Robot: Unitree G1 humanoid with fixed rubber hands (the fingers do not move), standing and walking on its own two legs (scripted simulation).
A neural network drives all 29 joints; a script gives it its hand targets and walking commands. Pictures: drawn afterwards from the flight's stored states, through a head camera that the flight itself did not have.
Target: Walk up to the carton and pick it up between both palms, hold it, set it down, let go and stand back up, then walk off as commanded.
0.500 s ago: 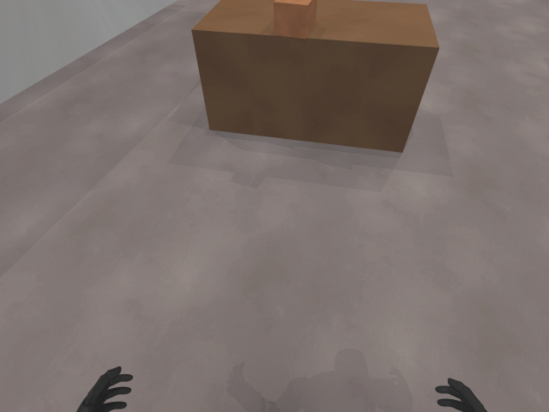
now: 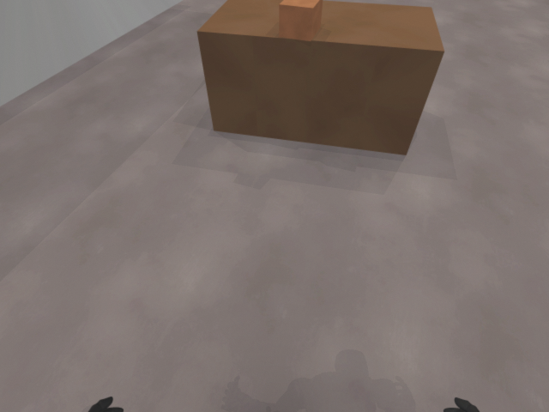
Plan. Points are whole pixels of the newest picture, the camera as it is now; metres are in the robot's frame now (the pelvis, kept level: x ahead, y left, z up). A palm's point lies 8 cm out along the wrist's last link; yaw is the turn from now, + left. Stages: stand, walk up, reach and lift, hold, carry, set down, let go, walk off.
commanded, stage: stand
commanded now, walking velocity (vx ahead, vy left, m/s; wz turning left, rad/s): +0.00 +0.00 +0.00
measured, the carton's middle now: (300, 16) +1.85 -0.10 -0.10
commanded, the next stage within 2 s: walk up in 1.08 s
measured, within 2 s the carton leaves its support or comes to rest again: neither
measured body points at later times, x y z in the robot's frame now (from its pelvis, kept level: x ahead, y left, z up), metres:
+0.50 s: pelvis +0.00 +0.01 +0.00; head +0.01 +0.01 +0.45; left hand +0.09 +0.31 -0.12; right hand +0.10 -0.29 -0.12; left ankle +0.01 +0.15 -0.74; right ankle +0.00 -0.10 -0.74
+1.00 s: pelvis +0.00 +0.02 +0.00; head +0.01 +0.02 +0.45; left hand +0.09 +0.31 -0.12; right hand +0.08 -0.29 -0.12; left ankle +0.01 +0.15 -0.74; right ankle +0.00 -0.10 -0.74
